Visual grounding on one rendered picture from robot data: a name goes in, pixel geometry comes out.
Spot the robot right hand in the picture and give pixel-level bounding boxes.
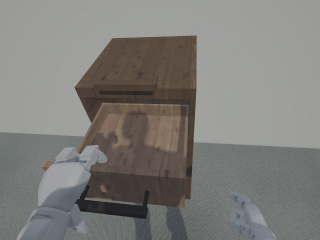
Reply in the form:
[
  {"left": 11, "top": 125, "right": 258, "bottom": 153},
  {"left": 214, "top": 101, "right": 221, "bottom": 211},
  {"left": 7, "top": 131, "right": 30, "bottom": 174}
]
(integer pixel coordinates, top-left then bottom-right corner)
[{"left": 228, "top": 191, "right": 268, "bottom": 240}]

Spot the cabinet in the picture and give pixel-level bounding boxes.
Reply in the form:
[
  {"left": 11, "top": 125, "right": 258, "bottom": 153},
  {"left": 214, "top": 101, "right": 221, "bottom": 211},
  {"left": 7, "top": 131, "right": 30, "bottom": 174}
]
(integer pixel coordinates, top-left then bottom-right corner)
[{"left": 74, "top": 35, "right": 197, "bottom": 200}]

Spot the robot left forearm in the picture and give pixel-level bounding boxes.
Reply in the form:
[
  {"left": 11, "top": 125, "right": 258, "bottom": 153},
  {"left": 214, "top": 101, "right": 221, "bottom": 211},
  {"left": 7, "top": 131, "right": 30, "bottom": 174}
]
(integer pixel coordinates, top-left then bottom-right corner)
[{"left": 17, "top": 207, "right": 71, "bottom": 240}]

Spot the handle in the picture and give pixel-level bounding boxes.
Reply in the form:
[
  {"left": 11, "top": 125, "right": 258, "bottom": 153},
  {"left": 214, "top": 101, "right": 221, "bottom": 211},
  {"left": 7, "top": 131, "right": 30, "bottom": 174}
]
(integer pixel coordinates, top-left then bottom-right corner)
[
  {"left": 93, "top": 80, "right": 158, "bottom": 92},
  {"left": 75, "top": 185, "right": 150, "bottom": 219}
]

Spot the robot right forearm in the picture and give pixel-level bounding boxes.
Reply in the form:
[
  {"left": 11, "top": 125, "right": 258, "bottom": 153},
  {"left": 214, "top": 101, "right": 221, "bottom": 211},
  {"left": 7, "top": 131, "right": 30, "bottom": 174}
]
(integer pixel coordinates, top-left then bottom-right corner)
[{"left": 250, "top": 227, "right": 278, "bottom": 240}]

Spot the drawer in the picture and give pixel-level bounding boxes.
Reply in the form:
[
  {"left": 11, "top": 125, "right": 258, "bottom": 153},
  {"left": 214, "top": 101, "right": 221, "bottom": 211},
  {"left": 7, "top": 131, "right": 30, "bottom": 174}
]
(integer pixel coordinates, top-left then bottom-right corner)
[{"left": 41, "top": 103, "right": 189, "bottom": 208}]

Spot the robot left hand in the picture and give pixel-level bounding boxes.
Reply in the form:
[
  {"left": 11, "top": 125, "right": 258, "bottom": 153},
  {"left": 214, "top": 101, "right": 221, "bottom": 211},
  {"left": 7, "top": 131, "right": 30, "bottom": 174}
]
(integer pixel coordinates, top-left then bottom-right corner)
[{"left": 37, "top": 145, "right": 108, "bottom": 234}]

